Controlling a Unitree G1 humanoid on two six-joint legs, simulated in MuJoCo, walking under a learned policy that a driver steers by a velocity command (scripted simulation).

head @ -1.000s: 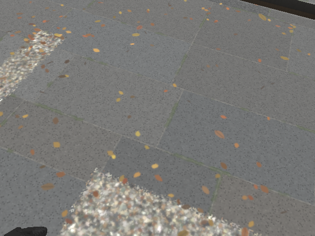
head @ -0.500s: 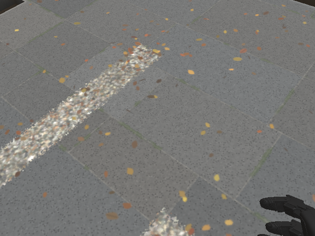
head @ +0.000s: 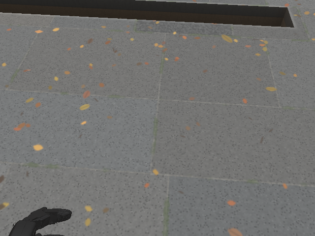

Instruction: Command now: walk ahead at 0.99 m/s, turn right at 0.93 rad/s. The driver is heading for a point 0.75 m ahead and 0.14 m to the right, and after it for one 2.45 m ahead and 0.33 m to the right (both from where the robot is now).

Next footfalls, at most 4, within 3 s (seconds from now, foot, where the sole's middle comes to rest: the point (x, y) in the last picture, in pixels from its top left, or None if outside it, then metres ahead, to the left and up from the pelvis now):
0.40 left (138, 199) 0.61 0.09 -0.73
0.84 right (223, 153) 0.82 -0.31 -0.73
1.28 left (225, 85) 1.27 -0.40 -0.73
1.70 right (248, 42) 1.66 -0.61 -0.73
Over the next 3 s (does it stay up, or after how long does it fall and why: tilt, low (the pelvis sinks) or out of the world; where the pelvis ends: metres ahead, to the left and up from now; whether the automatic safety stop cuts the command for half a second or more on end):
stays up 2.52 -0.10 0.04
